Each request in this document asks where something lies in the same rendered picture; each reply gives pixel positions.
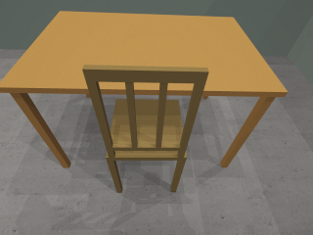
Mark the chair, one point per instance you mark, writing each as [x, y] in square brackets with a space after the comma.
[145, 129]

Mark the table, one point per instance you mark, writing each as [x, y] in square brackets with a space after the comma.
[54, 61]

